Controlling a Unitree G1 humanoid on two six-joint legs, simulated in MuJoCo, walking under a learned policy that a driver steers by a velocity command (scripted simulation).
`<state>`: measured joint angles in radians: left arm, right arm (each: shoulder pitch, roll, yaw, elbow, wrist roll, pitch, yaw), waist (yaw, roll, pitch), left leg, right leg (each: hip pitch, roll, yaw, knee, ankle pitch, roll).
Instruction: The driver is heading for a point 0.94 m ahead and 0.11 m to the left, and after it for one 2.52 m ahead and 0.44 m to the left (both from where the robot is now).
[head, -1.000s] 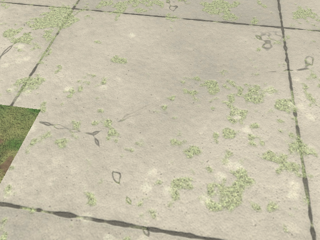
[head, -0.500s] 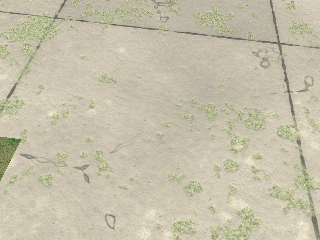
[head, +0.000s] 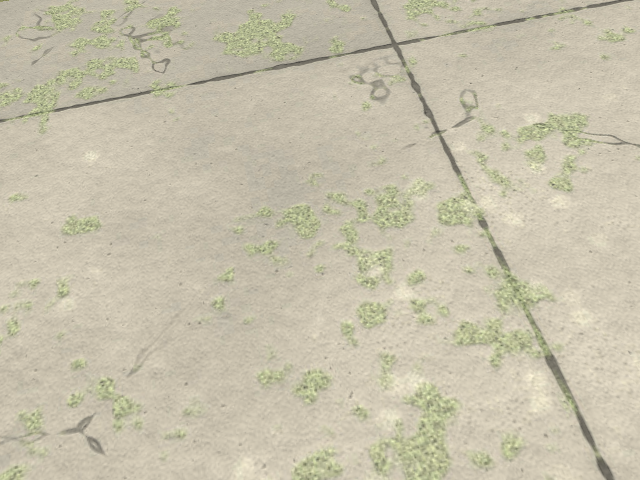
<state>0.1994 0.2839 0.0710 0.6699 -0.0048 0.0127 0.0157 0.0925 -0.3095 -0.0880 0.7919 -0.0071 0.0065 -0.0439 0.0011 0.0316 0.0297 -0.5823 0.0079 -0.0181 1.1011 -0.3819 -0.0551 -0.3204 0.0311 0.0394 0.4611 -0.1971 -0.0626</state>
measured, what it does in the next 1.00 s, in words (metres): walks ahead: left foot, then right foot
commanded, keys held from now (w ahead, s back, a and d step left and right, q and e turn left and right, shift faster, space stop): e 0.04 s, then w+e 0.02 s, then w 0.54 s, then w+q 0.40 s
